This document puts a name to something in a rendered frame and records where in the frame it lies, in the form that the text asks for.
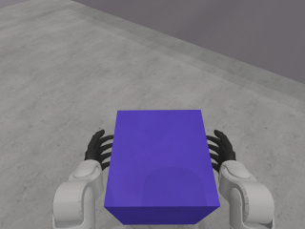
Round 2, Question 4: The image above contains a left robot hand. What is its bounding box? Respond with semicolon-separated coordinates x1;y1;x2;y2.
84;129;114;171

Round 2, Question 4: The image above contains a carton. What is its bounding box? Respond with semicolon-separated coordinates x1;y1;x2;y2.
104;110;220;225

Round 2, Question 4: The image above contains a right robot forearm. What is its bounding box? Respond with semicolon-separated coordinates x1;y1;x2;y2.
218;160;275;229

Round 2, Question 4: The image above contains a right robot hand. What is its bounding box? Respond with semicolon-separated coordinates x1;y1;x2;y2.
206;130;236;173

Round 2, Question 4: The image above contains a left robot forearm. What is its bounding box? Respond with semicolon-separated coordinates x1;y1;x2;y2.
51;159;104;229

